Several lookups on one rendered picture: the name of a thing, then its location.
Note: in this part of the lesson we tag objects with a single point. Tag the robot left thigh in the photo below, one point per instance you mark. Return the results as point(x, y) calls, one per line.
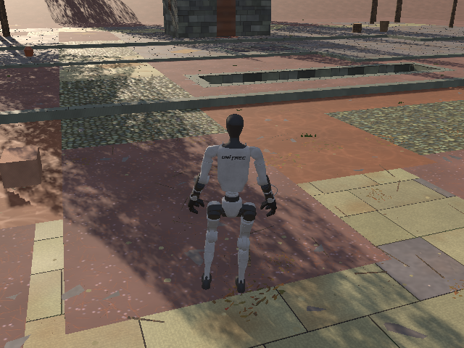
point(214, 211)

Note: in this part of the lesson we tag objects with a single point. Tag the left robot forearm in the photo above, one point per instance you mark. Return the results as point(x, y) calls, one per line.
point(197, 189)

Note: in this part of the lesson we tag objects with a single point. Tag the right robot forearm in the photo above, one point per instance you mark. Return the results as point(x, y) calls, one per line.
point(267, 191)

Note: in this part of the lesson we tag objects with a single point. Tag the right robot hand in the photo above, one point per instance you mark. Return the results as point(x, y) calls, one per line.
point(269, 205)

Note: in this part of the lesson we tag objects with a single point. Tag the robot right upper arm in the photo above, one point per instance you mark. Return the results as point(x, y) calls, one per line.
point(259, 164)

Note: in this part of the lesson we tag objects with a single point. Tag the left robot foot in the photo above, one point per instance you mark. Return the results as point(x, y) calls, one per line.
point(206, 283)

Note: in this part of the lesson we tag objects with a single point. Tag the left robot hand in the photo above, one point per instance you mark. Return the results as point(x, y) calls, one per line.
point(196, 203)

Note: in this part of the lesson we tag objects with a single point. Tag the robot left upper arm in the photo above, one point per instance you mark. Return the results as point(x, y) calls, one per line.
point(210, 152)

